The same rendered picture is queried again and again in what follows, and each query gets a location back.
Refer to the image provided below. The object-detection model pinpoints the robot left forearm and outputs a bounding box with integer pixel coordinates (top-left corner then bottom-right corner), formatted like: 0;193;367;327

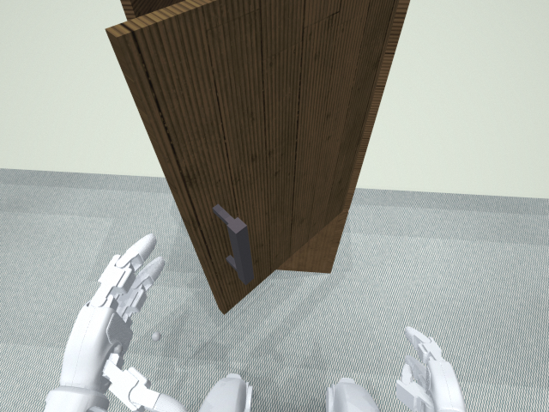
44;386;110;412

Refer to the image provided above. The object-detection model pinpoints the right robot thigh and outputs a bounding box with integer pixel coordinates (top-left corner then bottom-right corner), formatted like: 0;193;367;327
326;382;381;412

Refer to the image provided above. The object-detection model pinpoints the handle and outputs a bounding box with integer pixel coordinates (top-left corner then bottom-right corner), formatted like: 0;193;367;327
213;204;254;286

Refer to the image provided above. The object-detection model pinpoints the robot thigh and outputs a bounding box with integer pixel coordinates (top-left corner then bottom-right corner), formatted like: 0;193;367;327
198;378;253;412
326;382;381;412

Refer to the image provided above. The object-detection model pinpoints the left robot hand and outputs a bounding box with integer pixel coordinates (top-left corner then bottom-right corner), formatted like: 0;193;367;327
59;233;188;412

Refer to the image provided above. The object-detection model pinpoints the left robot thigh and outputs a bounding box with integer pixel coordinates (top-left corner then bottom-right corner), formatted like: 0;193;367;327
198;378;253;412

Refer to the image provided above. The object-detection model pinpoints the cupboard door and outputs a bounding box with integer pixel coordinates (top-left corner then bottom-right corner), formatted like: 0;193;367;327
106;0;399;315

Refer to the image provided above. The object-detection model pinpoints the right robot hand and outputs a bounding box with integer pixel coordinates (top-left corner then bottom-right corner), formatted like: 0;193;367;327
396;326;467;412

